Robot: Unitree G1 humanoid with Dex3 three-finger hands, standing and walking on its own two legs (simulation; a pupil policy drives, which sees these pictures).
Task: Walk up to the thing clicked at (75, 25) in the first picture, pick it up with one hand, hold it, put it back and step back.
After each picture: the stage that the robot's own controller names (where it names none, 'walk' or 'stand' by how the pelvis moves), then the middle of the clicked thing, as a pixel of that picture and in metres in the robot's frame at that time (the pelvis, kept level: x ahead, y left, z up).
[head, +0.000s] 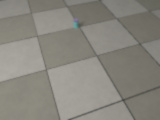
stand; (76, 23) +1.78 +0.08 -0.72
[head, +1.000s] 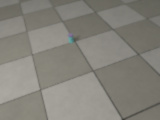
walk; (71, 38) +1.63 +0.25 -0.70
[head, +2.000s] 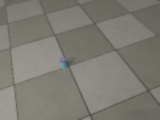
walk; (63, 63) +1.08 +0.28 -0.72
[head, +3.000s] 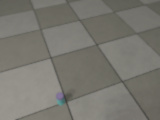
walk; (60, 98) +0.67 +0.23 -0.71
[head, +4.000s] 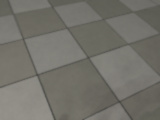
walk; out of the picture +0.40 +0.17 -0.71
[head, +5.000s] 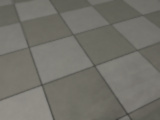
stand; out of the picture +0.31 +0.19 -0.71
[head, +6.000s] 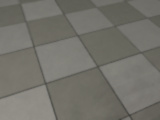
stand; out of the picture +0.33 +0.18 -0.72
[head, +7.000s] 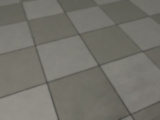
stand; out of the picture +0.33 +0.18 -0.72
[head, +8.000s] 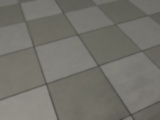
stand; out of the picture +0.32 +0.18 -0.72
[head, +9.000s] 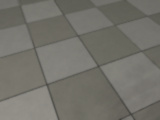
stand; out of the picture +0.33 +0.18 -0.73
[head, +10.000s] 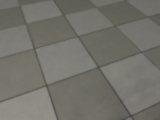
stand; out of the picture +0.32 +0.18 -0.73
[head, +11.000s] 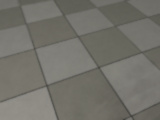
stand; out of the picture +0.32 +0.18 -0.73
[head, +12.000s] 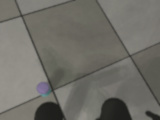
go down; (44, 89) +0.38 +0.18 -0.47
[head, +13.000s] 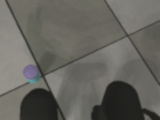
go down; (32, 74) +0.42 +0.19 -0.34
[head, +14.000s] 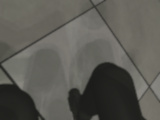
close in; out of the picture +0.41 +0.22 -0.25
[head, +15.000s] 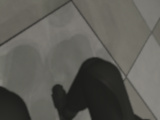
close; out of the picture +0.41 +0.23 -0.25
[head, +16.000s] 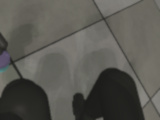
lift; out of the picture +0.41 +0.22 -0.27
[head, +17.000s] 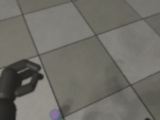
close; (55, 116) +0.37 +0.17 -0.59
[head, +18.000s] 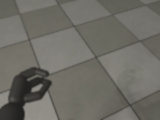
hold; out of the picture +0.33 +0.18 -0.68
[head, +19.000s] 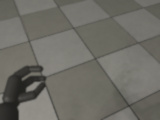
stand; out of the picture +0.35 +0.18 -0.68
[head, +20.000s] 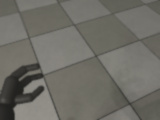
stand; out of the picture +0.34 +0.18 -0.68
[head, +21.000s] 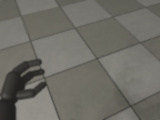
stand; out of the picture +0.34 +0.18 -0.68
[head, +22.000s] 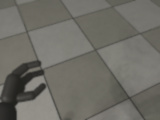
stand; out of the picture +0.35 +0.18 -0.66
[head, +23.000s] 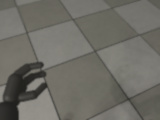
stand; out of the picture +0.35 +0.18 -0.67
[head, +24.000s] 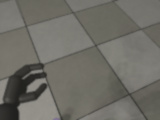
stand; out of the picture +0.35 +0.18 -0.65
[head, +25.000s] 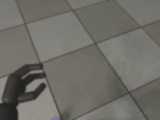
stand; out of the picture +0.35 +0.18 -0.64
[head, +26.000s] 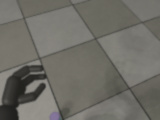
stand; (55, 118) +0.36 +0.18 -0.62
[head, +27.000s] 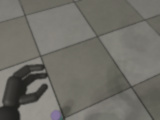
stand; (56, 117) +0.36 +0.17 -0.61
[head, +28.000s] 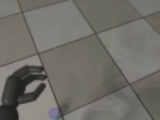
close; (54, 114) +0.36 +0.18 -0.60
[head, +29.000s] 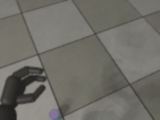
hold; (55, 115) +0.36 +0.18 -0.61
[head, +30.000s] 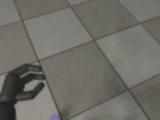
hold; out of the picture +0.35 +0.17 -0.64
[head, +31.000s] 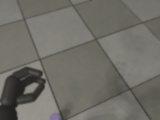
hold; (55, 119) +0.35 +0.18 -0.63
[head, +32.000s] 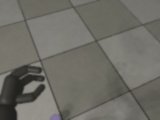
hold; out of the picture +0.35 +0.17 -0.63
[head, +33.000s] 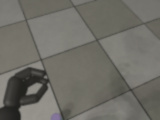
hold; out of the picture +0.36 +0.18 -0.63
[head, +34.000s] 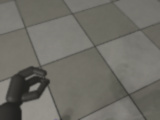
hold; out of the picture +0.35 +0.18 -0.66
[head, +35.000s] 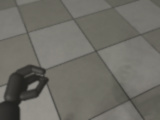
hold; out of the picture +0.34 +0.18 -0.66
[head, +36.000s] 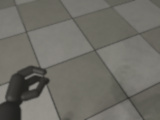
close; out of the picture +0.35 +0.18 -0.66
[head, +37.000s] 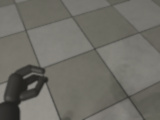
close; out of the picture +0.35 +0.18 -0.66
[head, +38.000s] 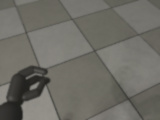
close; out of the picture +0.35 +0.18 -0.66
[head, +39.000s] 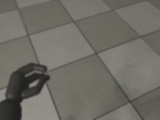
close; out of the picture +0.33 +0.18 -0.67
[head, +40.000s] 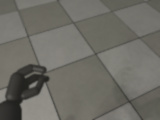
close; out of the picture +0.35 +0.18 -0.67
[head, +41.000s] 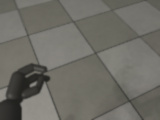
close; out of the picture +0.34 +0.18 -0.67
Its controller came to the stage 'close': yes
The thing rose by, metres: 0.00
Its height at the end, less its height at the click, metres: +0.00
